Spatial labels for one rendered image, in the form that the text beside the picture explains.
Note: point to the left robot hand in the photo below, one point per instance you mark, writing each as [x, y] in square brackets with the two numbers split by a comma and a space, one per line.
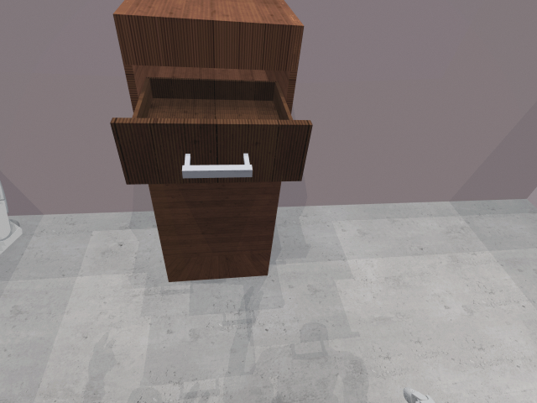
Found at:
[9, 231]

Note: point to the handle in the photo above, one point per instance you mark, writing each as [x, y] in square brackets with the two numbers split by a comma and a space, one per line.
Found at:
[216, 171]

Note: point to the cabinet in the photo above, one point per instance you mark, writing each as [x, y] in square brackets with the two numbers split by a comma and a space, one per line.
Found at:
[212, 230]

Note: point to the drawer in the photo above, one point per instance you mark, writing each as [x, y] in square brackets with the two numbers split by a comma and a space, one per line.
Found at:
[216, 122]

